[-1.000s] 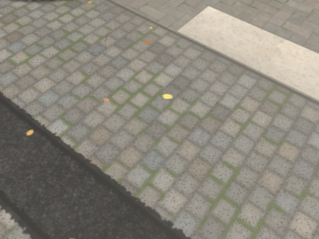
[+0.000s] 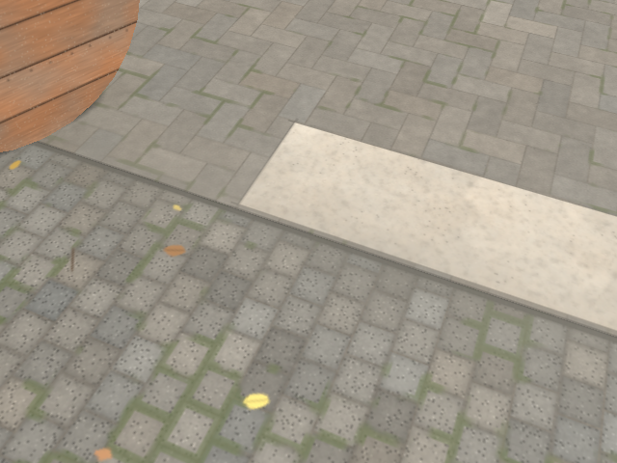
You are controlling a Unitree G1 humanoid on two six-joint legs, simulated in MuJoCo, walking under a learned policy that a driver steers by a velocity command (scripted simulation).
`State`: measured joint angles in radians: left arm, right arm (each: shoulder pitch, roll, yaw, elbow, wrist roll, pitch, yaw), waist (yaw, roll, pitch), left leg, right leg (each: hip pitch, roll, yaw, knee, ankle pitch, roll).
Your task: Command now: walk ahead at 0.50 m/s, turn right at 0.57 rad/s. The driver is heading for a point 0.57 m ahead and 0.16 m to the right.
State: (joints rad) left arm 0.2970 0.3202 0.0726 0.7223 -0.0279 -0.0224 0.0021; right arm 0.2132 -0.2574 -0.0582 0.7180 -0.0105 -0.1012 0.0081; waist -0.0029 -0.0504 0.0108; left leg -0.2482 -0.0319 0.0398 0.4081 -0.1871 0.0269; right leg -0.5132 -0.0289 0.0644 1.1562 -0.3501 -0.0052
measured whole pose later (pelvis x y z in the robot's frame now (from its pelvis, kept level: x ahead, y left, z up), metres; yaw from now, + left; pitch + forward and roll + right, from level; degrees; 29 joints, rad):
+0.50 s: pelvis +0.26 -0.09 -0.01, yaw -18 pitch +2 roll +0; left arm 0.24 0.30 0.07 0.64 -0.01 -0.04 -0.03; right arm 0.20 -0.31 -0.05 0.74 0.00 -0.11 0.00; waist 0.00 0.01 0.06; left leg -0.48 0.08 -0.05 1.16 -0.36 -0.02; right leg -0.34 0.09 0.02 0.49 -0.17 -0.10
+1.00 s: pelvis +0.50 -0.11 -0.01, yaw -25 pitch +1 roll +0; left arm 0.26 0.30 0.05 0.74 0.00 0.03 0.03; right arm 0.12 -0.24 -0.02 0.75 -0.02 -0.06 0.03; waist 0.01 -0.03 0.05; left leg -0.38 -0.03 0.03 0.47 -0.11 0.04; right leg -0.41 -0.01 0.07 0.98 -0.51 0.06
